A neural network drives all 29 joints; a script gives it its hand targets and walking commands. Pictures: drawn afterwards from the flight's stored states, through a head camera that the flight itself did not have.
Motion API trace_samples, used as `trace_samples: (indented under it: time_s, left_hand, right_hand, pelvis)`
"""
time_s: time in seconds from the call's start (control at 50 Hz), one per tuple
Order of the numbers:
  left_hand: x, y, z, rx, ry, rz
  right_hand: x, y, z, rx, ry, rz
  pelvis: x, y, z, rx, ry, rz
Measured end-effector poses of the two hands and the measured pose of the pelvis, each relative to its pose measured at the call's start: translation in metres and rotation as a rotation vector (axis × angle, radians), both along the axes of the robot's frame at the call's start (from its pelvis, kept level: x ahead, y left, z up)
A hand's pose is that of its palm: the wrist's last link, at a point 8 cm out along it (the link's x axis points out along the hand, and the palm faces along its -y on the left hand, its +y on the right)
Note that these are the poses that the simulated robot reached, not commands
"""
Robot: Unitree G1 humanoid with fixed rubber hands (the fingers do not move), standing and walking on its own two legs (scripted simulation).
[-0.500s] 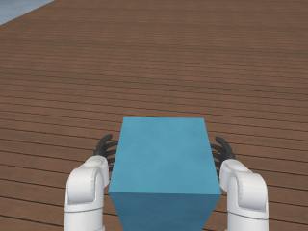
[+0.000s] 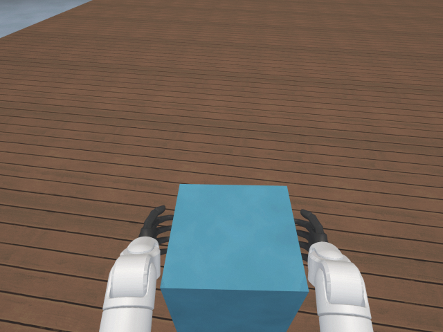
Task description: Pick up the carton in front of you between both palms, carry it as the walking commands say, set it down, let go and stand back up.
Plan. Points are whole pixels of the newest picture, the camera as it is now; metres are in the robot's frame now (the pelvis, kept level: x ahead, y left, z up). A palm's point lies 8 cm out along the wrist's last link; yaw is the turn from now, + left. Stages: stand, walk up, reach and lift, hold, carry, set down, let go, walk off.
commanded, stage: carry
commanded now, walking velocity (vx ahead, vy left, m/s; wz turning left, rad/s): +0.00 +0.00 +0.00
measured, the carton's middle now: (231, 263) +0.28 +0.00 -0.03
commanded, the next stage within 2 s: hold in 0.92 s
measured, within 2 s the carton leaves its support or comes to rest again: neither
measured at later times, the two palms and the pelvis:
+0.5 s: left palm (142, 257) +0.25 +0.16 +0.05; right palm (315, 262) +0.25 -0.14 +0.05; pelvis -0.04 +0.00 +0.00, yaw +0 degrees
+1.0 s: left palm (136, 267) +0.23 +0.16 +0.05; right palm (314, 271) +0.23 -0.14 +0.05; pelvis -0.06 +0.01 +0.01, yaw +3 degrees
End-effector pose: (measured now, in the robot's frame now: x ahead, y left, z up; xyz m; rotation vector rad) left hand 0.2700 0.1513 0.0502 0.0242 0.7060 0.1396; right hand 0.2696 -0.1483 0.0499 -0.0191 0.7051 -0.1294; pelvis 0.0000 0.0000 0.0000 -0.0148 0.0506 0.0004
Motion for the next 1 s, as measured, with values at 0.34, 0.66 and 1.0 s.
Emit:
trace_samples:
  time_s: [0.34,0.66,1.0]
  left_hand:
    - [-0.01,0.004,-0.002,0.012,-0.073,-0.005]
    - [-0.03,0.008,-0.002,0.013,-0.048,0.001]
    - [-0.041,0.011,-0.001,0.029,-0.044,-0.006]
  right_hand:
    - [-0.009,0.004,-0.003,-0.008,-0.073,0.012]
    - [-0.026,0.008,-0.004,-0.009,-0.048,0.022]
    - [-0.037,0.012,-0.004,-0.009,-0.045,0.026]
  pelvis:
    - [-0.036,0.004,0.004,0.012,-0.027,0.004]
    - [-0.048,0.005,0.004,0.015,-0.029,0.008]
    - [-0.057,0.007,0.01,0.009,-0.102,0.055]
